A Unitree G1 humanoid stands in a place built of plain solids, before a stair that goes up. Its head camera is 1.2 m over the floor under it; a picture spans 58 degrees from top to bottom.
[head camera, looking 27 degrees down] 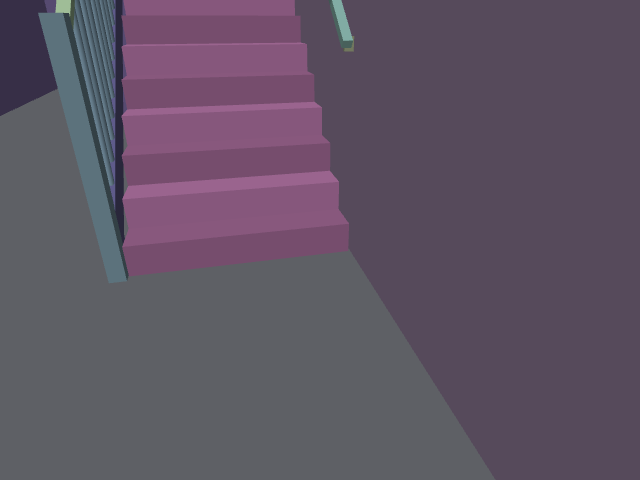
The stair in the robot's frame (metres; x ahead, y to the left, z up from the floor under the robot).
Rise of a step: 0.17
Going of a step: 0.22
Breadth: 1.20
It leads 13 degrees to the left of straight ahead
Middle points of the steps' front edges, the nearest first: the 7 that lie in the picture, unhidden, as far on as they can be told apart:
2.08 0.42 0.18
2.29 0.47 0.35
2.50 0.52 0.53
2.71 0.57 0.70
2.92 0.62 0.88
3.13 0.67 1.05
3.34 0.72 1.23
